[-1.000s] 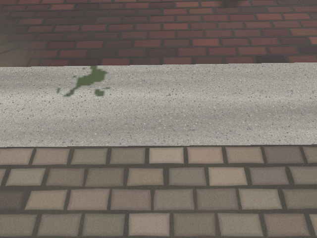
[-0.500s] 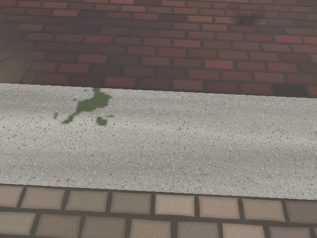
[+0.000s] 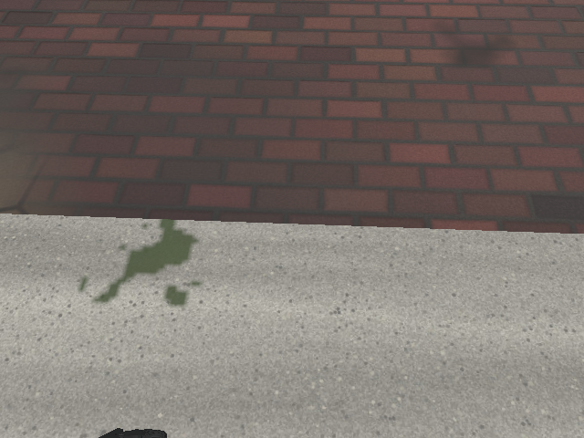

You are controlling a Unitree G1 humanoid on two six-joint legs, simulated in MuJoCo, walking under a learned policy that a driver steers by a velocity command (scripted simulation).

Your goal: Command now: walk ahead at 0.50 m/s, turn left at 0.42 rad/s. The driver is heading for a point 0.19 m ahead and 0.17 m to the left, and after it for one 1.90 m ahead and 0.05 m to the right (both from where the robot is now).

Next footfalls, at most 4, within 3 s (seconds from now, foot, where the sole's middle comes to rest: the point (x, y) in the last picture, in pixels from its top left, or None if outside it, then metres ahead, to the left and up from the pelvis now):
0.44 left None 0.25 0.12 -0.76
0.92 right None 0.25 -0.08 -0.76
1.28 left None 0.17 0.11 -0.76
1.72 right None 0.18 -0.10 -0.76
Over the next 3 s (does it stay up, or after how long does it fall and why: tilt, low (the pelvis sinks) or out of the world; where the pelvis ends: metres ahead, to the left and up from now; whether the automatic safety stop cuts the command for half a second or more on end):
stays up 0.19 0.00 0.02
